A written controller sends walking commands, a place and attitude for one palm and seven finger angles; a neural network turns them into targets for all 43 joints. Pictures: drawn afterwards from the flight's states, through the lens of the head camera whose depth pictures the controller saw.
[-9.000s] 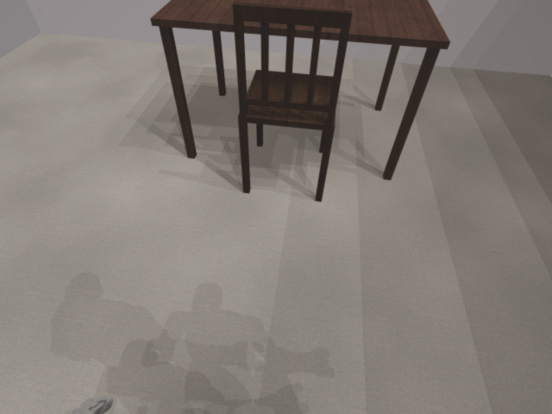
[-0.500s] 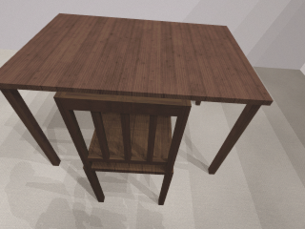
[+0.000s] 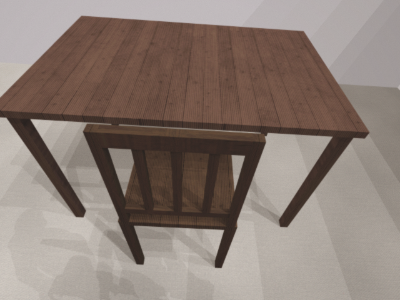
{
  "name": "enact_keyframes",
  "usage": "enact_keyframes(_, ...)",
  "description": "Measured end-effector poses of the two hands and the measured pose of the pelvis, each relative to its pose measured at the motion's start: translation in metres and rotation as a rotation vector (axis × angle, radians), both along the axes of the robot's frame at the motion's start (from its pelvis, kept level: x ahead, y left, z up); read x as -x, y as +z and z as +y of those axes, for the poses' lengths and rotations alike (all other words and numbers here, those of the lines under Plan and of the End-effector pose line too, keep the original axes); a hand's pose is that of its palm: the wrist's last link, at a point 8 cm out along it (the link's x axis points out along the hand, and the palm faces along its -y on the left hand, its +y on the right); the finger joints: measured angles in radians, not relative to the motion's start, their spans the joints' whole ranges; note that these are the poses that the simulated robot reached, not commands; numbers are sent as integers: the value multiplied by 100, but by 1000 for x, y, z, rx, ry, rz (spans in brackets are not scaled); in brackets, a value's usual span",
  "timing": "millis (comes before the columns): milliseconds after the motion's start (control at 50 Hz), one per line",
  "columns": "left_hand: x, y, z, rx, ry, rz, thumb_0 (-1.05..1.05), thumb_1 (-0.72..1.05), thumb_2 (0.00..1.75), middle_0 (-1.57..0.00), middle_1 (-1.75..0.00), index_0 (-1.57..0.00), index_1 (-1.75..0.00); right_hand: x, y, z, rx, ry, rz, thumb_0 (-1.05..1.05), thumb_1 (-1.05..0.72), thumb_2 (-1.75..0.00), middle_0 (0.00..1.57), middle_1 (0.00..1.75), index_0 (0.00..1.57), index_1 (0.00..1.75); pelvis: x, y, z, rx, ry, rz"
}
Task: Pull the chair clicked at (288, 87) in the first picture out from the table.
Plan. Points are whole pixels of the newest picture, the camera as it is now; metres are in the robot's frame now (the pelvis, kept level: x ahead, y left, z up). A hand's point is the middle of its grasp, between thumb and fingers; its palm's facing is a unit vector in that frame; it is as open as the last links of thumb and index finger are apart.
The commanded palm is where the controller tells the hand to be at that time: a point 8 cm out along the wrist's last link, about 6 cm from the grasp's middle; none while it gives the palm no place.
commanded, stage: come to a stop and stand still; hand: left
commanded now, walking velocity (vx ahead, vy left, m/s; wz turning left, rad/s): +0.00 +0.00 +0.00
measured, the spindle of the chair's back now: (177, 183) +0.43 +0.09 -0.08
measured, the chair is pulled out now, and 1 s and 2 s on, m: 0.00 0.00 0.00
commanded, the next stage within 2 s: look again from close up in 0.50 s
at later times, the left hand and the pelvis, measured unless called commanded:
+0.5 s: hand out of the picture -0.01 +0.18 -0.18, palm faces +0.03 -0.98 -0.18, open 7.4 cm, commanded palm none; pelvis +0.00 +0.02 +0.00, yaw +0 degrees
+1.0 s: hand out of the picture -0.02 +0.17 -0.18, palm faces +0.04 -0.99 -0.16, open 7.4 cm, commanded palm none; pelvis +0.00 +0.01 +0.00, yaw +0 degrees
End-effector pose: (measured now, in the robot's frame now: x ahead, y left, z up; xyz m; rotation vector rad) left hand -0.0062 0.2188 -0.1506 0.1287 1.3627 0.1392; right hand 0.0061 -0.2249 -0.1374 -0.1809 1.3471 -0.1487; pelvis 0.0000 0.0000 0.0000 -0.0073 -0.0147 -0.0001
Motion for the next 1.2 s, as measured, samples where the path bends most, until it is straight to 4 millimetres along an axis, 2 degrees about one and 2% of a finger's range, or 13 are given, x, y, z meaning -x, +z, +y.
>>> enact_keyframes(260, 11, -1, 7, 10, 11, 40, 0, 90, 90, -20, -30, -20, -29, -2, 1, 10, 5, 2, 6, 1, -92, -90, 20, 30, 20, 30, -1, 1, 11, -1, 2, 3)
enact_keyframes(540, 13, 0, 14, -2, 16, 45, 0, 90, 90, -20, -30, -20, -29, 6, -1, 18, -4, -6, 20, 1, -92, -90, 20, 30, 20, 30, 0, 1, 16, -3, 2, -2)
enact_keyframes(880, 20, 0, 7, 13, 19, 57, 0, 90, 90, -20, -30, -20, -29, 17, -1, 20, -13, -17, 42, 1, -91, -90, 20, 30, 20, 30, 4, 2, 14, -3, 3, 2)
enact_keyframes(1200, 26, -1, 3, 21, 25, 60, 0, 90, 90, -20, -30, -20, -29, 17, 0, 19, -7, -19, 36, 1, -91, -90, 20, 30, 20, 30, 5, 2, 13, -1, 4, -3)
